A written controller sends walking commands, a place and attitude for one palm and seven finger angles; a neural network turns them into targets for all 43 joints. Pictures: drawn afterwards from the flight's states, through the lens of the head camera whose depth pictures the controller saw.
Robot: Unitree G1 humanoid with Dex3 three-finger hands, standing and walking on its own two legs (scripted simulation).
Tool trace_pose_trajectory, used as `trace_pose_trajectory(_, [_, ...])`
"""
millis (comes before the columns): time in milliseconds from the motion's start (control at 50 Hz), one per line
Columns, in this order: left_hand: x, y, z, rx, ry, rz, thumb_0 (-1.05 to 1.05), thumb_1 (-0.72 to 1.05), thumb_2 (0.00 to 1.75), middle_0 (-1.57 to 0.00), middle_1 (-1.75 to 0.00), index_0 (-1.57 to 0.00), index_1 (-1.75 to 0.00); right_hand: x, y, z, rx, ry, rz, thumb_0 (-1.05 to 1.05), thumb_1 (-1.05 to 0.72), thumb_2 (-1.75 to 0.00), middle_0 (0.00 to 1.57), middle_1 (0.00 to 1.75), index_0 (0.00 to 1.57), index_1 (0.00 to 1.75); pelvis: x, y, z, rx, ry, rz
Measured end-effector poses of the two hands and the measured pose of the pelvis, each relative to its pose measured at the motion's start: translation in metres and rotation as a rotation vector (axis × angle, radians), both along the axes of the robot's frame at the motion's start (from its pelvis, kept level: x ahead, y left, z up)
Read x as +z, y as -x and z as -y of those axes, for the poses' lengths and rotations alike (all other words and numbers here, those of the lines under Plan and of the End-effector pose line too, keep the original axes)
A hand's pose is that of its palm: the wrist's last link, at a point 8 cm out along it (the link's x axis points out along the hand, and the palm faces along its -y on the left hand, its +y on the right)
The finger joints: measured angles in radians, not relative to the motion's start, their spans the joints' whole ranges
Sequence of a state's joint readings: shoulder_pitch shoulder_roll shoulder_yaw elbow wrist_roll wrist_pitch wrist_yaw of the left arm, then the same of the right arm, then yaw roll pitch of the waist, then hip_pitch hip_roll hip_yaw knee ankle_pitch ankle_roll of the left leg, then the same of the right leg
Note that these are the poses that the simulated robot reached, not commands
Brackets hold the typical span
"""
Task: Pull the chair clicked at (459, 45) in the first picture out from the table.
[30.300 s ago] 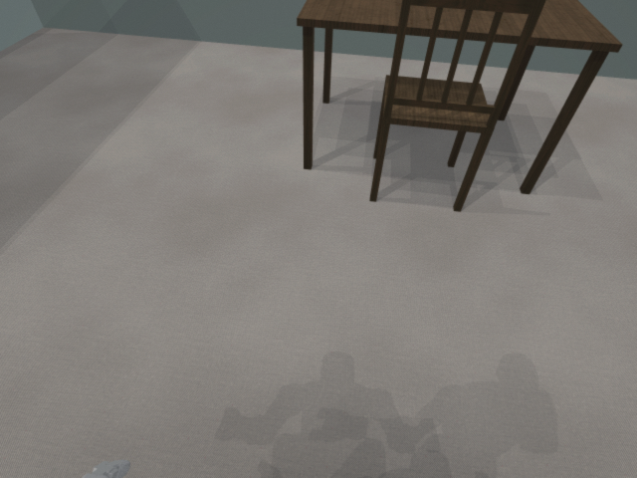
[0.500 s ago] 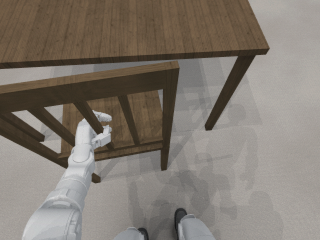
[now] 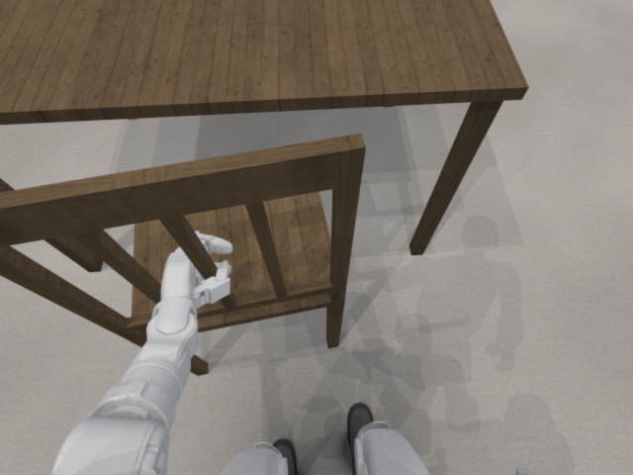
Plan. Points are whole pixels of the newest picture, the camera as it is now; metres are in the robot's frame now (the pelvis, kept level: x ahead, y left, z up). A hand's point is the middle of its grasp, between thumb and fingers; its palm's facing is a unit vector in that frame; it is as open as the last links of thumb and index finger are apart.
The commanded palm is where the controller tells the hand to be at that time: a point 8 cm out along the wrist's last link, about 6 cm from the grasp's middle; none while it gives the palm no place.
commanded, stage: step backward, pulling the chair out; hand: left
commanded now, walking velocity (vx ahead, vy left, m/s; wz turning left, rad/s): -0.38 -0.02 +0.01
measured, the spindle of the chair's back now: (207, 267) +0.39 +0.16 -0.06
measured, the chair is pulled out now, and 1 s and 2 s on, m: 0.14 0.14 0.14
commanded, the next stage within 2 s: none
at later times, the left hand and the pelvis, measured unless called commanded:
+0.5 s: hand (220, 282) +0.37 +0.14 -0.07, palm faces +0.01 -0.97 -0.23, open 5.2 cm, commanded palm +0.38 +0.19 -0.06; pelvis +0.01 +0.00 +0.00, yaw +0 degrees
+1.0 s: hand (219, 282) +0.37 +0.14 -0.07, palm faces -0.02 -0.97 -0.23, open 5.2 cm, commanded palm +0.37 +0.19 -0.06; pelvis +0.00 +0.01 +0.00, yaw -1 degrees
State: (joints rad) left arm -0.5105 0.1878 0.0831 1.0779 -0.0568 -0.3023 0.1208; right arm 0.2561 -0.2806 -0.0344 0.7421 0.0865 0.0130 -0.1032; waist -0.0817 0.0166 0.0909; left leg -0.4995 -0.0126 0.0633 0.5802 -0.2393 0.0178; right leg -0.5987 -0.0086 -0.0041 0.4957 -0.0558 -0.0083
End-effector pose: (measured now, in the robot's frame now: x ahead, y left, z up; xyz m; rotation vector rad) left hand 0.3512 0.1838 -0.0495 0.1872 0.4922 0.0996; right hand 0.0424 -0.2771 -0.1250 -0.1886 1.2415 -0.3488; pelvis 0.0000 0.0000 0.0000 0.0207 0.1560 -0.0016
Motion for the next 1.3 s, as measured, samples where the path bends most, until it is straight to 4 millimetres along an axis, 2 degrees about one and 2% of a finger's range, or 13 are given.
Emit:
trace_pose_trajectory(220, [0.000, 0.000, -0.002, -0.013, -0.012, 0.004, 0.01, 0.70, 0.79, -0.39, -1.16, -0.50, -1.44, -0.008, -0.005, -0.013, 0.003, -0.024, 0.009, 0.00, -0.91, -0.90, 0.20, 0.30, 0.21, 0.30, -0.003, -0.007, 0.001, -0.012, -0.010, 0.006])
trace_pose_trajectory(400, [0.000, 0.000, -0.002, -0.020, -0.028, 0.004, 0.01, 0.69, 0.79, -0.39, -1.18, -0.50, -1.44, -0.008, -0.013, -0.012, 0.016, -0.019, 0.025, 0.00, -0.91, -0.90, 0.21, 0.30, 0.21, 0.30, -0.002, -0.006, 0.000, -0.002, -0.002, 0.005])
trace_pose_trajectory(560, [0.000, -0.001, -0.004, -0.048, -0.029, 0.006, 0.00, 0.69, 0.78, -0.37, -1.20, -0.50, -1.44, 0.000, -0.010, -0.010, 0.014, 0.017, 0.023, 0.00, -0.91, -0.90, 0.20, 0.30, 0.21, 0.30, -0.001, -0.006, -0.005, -0.004, -0.005, 0.008])
trace_pose_trajectory(800, [0.001, -0.001, -0.004, -0.045, -0.036, 0.005, 0.00, 0.68, 0.78, -0.36, -1.21, -0.50, -1.44, -0.004, -0.007, -0.015, 0.007, -0.001, 0.025, 0.00, -0.91, -0.90, 0.21, 0.30, 0.21, 0.30, -0.003, -0.004, -0.002, -0.008, -0.001, 0.021])
trace_pose_trajectory(1020, [0.001, -0.002, -0.005, -0.075, -0.032, 0.003, 0.00, 0.69, 0.76, -0.34, -1.23, -0.50, -1.44, 0.003, 0.002, -0.018, 0.002, 0.025, -0.001, 0.00, -0.91, -0.90, 0.21, 0.30, 0.21, 0.30, 0.000, -0.004, -0.011, -0.011, -0.004, 0.026])
trace_pose_trajectory(1220, [0.001, -0.001, -0.004, -0.039, -0.037, -0.002, 0.00, 0.67, 0.80, -0.36, -1.22, -0.50, -1.44, -0.008, -0.011, -0.019, 0.012, -0.012, 0.032, 0.00, -0.90, -0.90, 0.21, 0.30, 0.21, 0.30, -0.005, -0.004, 0.000, -0.012, -0.006, 0.043])
trace_pose_trajectory(1300, [0.001, -0.001, -0.003, -0.025, -0.035, -0.008, 0.01, 0.67, 0.80, -0.36, -1.22, -0.50, -1.44, -0.005, -0.012, -0.015, 0.014, -0.012, 0.036, 0.00, -0.91, -0.90, 0.21, 0.30, 0.21, 0.30, -0.002, -0.002, 0.000, -0.007, 0.000, 0.041])
